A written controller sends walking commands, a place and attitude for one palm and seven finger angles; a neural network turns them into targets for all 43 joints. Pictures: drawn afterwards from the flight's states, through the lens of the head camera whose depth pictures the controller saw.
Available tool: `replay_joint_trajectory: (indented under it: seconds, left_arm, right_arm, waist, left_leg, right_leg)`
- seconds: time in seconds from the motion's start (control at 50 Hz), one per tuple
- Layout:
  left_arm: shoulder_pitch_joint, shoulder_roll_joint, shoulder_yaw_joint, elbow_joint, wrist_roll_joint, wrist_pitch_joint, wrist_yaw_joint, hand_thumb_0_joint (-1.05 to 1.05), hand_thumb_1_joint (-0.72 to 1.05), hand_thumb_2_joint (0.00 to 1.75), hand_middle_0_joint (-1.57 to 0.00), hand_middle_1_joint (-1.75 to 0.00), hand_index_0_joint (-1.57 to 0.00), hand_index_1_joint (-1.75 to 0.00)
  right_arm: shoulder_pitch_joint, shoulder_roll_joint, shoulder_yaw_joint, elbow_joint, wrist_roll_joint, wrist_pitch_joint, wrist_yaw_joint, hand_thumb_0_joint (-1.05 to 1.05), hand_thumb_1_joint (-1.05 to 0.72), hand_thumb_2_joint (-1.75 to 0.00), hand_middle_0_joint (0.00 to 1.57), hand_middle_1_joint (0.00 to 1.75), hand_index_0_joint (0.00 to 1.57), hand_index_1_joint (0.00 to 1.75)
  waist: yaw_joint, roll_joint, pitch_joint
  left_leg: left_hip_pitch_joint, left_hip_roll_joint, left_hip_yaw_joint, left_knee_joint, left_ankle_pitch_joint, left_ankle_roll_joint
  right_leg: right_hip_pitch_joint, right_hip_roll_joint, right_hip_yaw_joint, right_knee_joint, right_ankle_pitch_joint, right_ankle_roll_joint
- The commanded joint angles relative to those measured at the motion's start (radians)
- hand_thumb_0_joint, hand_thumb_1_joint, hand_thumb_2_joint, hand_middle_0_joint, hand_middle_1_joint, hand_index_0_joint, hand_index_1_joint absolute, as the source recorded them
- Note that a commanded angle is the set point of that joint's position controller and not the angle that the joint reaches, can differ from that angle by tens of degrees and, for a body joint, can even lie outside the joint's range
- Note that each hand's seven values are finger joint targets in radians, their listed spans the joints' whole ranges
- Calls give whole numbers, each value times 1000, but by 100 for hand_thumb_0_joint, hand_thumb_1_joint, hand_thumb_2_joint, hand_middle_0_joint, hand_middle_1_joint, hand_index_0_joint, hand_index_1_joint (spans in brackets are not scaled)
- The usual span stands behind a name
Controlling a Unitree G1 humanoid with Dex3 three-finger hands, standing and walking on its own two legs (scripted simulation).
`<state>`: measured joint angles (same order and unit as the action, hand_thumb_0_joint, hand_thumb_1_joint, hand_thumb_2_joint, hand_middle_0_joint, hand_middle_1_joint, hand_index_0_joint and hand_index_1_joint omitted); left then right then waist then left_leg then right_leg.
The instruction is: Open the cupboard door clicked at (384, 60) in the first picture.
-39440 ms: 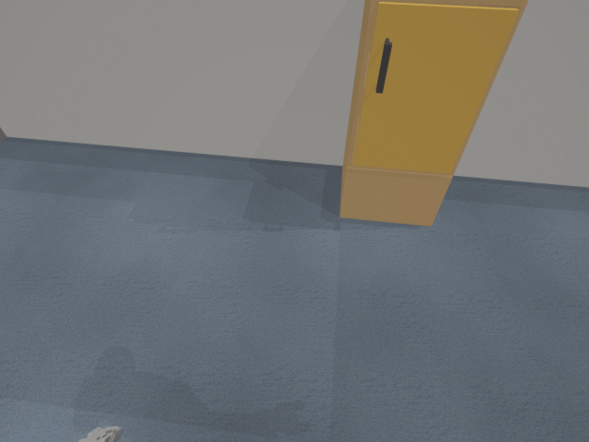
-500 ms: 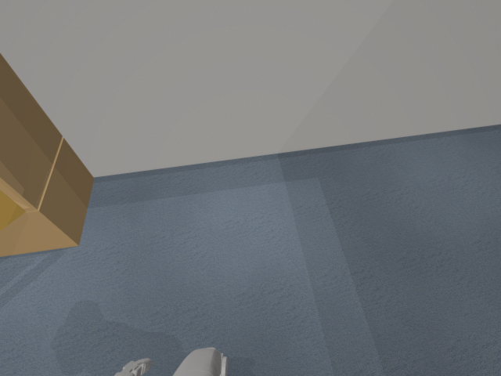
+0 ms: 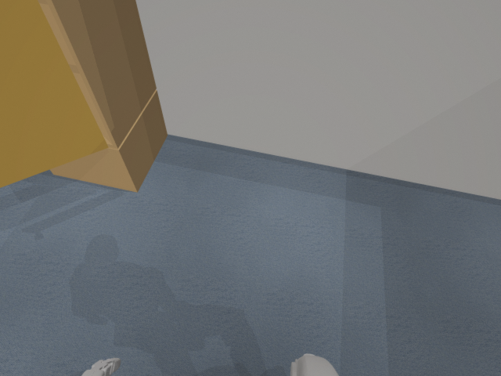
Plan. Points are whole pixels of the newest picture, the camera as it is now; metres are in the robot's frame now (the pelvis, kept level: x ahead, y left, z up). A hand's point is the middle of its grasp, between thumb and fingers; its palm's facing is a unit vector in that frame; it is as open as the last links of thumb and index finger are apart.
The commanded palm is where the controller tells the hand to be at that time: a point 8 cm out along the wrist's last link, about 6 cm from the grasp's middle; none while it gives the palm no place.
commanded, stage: turn to face it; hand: left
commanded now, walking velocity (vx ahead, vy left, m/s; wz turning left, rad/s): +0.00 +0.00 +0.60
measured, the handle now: out of the picture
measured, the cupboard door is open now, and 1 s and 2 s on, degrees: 45 45 45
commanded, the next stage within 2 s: take the last steps up to it in 1.08 s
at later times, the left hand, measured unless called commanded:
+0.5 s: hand out of the picture +0.02 +0.15 -0.16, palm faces +0.34 -0.91 -0.25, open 7.3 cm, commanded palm none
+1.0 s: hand out of the picture -0.05 +0.21 -0.17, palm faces +0.54 -0.81 -0.22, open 7.4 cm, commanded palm none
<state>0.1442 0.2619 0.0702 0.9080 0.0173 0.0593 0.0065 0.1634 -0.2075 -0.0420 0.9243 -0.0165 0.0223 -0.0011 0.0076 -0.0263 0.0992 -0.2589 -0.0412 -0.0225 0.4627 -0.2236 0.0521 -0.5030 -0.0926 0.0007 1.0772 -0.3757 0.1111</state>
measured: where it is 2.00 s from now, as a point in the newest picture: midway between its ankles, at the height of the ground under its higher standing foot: outside the picture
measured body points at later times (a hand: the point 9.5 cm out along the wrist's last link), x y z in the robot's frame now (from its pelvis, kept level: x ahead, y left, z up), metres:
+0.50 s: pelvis +0.00 -0.05 +0.00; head +0.06 -0.05 +0.45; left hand +0.00 +0.20 -0.14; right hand +0.15 -0.29 -0.16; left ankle -0.06 +0.08 -0.67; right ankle +0.01 -0.16 -0.74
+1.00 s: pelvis -0.01 -0.01 +0.00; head +0.02 +0.03 +0.45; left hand -0.08 +0.25 -0.15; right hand +0.18 -0.17 -0.14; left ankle -0.04 +0.07 -0.74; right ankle +0.06 -0.16 -0.67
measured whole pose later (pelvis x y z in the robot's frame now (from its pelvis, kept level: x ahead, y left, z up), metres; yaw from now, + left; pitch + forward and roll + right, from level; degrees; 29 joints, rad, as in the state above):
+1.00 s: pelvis -0.01 -0.01 +0.00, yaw +31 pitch +0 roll -1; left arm 0.16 0.23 0.06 0.94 0.02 0.06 0.01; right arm 0.18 -0.17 -0.02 0.96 -0.02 0.01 -0.01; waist 0.01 -0.02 0.08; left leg -0.23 -0.04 0.01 0.43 -0.20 0.07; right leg -0.46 -0.09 -0.01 1.01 -0.37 0.10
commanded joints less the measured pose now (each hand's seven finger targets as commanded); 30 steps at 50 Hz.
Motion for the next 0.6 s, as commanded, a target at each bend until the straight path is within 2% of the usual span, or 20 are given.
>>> replay_joint_trajectory:
  seconds: [0.0,0.04,0.1,0.12,0.14,0.16,0.18,0.2,0.22,0.24,0.26,0.28,0.3,0.34,0.38,0.4,0.5,0.54,0.56,0.58]
  left_arm:
    - [-41,59,10,-96,-4,-27,10,0,90,90,-20,-30,-20,-30]
    - [-50,58,8,-105,-4,-31,11,0,90,90,-20,-30,-20,-30]
    - [-3,54,9,-98,-12,-37,15,0,90,90,-20,-30,-20,-30]
    - [32,58,11,-91,-14,-42,17,0,90,90,-20,-30,-20,-30]
    - [71,73,15,-80,-14,-51,20,0,90,90,-20,-30,-20,-30]
    - [117,112,26,-73,-8,-62,26,0,90,90,-20,-30,-20,-30]
    - [127,205,44,-72,8,-68,36,0,90,90,-20,-30,-20,-30]
    - [115,207,33,-78,5,-64,36,0,90,90,-20,-30,-20,-30]
    - [58,158,16,-92,1,-64,35,0,90,90,-20,-30,-20,-30]
    - [11,115,15,-99,-2,-66,40,0,90,90,-20,-30,-20,-30]
    - [-12,95,5,-105,-6,-65,34,0,90,90,-20,-30,-20,-30]
    - [-10,74,-2,-106,-9,-69,30,0,90,90,-20,-30,-20,-30]
    - [6,73,-2,-106,-8,-72,30,0,90,90,-20,-30,-20,-30]
    - [44,75,3,-95,-4,-75,32,0,90,90,-20,-30,-20,-30]
    - [94,90,10,-83,-3,-76,34,0,90,90,-20,-30,-20,-30]
    - [118,96,12,-75,-1,-76,34,0,90,90,-20,-30,-20,-30]
    - [152,138,33,-53,11,-67,29,0,90,90,-20,-30,-20,-30]
    - [156,148,37,-44,14,-65,24,0,90,90,-20,-30,-20,-30]
    - [148,154,38,-44,11,-64,20,0,90,90,-20,-30,-20,-30]
    - [128,159,40,-47,4,-63,17,0,90,90,-20,-30,-20,-30]
  right_arm:
    - [61,-220,-64,-43,-9,-5,-12,0,-90,-90,20,30,20,30]
    - [53,-219,-69,-42,-11,0,-10,0,-90,-90,20,30,20,30]
    - [28,-221,-75,-52,-10,7,-11,0,-90,-90,20,30,20,30]
    - [11,-216,-78,-56,-7,8,-11,0,-90,-90,20,30,20,30]
    - [-5,-207,-77,-64,0,8,-10,0,-90,-90,20,30,20,30]
    - [-3,-167,-75,-70,8,6,-5,0,-90,-90,20,30,20,30]
    - [12,-101,-66,-85,16,5,-1,0,-90,-90,20,30,20,30]
    - [5,-143,-75,-85,4,11,1,0,-90,-90,20,30,20,30]
    - [16,-140,-74,-69,-4,21,9,0,-90,-90,20,30,20,30]
    - [38,-128,-80,-43,-3,34,10,0,-90,-90,20,30,20,30]
    - [37,-131,-76,-26,-3,41,16,0,-90,-90,20,30,20,30]
    - [36,-120,-71,-22,-2,43,22,0,-90,-90,20,30,20,30]
    - [36,-111,-67,-22,0,44,24,0,-90,-90,20,30,20,30]
    - [10,-100,-62,-23,2,46,27,0,-90,-90,20,30,20,30]
    - [-26,-91,-55,-32,2,45,26,0,-90,-90,20,30,20,30]
    - [-50,-88,-51,-36,2,44,26,0,-90,-90,20,30,20,30]
    - [-108,-67,-35,-57,6,30,29,0,-90,-90,20,30,20,30]
    - [-90,-70,-34,-60,7,22,28,0,-90,-90,20,30,20,30]
    - [-63,-80,-36,-56,6,19,26,0,-90,-90,20,30,20,30]
    - [-17,-100,-41,-44,3,15,26,0,-90,-90,20,30,20,30]
  waist:
    - [-42,146,-130]
    - [-43,186,-127]
    - [-25,209,-156]
    - [-6,192,-169]
    - [19,152,-179]
    - [42,39,-209]
    - [47,-264,-203]
    - [40,-236,-178]
    - [5,-139,-118]
    - [-25,-207,-123]
    - [-37,-187,-83]
    - [-42,-178,-74]
    - [-40,-178,-83]
    - [-26,-165,-99]
    - [-4,-132,-115]
    - [11,-142,-115]
    - [39,-187,-102]
    - [32,-209,-112]
    - [14,-190,-122]
    - [-20,-162,-136]
  left_leg:
    - [124,259,-293,-118,330,125]
    - [101,241,-309,-102,331,116]
    - [54,219,-354,-62,372,107]
    - [20,204,-359,-35,360,93]
    - [-49,178,-349,7,311,64]
    - [-169,110,-295,90,136,9]
    - [-353,-41,-86,328,-270,-78]
    - [-338,-30,-55,567,-410,-87]
    - [-332,3,-81,695,-332,-86]
    - [-335,20,-74,749,-289,-95]
    - [-330,41,-46,794,-214,-107]
    - [-334,47,-28,802,-167,-115]
    - [-333,49,-14,792,-147,-120]
    - [-337,57,7,738,-140,-127]
    - [-340,66,27,653,-168,-134]
    - [-336,68,40,608,-184,-134]
    - [-217,64,116,340,-230,-110]
    - [-137,49,137,241,-208,-94]
    - [-69,35,148,172,-150,-85]
    - [35,30,145,75,-55,-74]
  right_leg:
    - [-5,21,4,-133,-37,-6]
    - [48,43,-8,-226,-51,-13]
    - [178,84,-18,-384,-34,-31]
    - [252,92,-22,-471,31,-37]
    - [371,83,-20,-603,131,-39]
    - [533,-19,63,-741,190,-59]
    - [628,-302,330,-800,258,-159]
    - [473,-421,368,-797,371,-247]
    - [398,-350,247,-783,372,-253]
    - [380,-301,209,-781,396,-225]
    - [359,-239,107,-760,436,-206]
    - [360,-206,32,-749,507,-188]
    - [375,-199,-3,-741,539,-183]
    - [429,-203,-38,-730,575,-181]
    - [495,-228,-46,-710,637,-197]
    - [514,-238,-54,-700,674,-203]
    - [493,-281,-107,-634,726,-216]
    - [463,-285,-122,-592,713,-199]
    - [428,-277,-142,-560,687,-180]
    - [366,-261,-173,-493,631,-150]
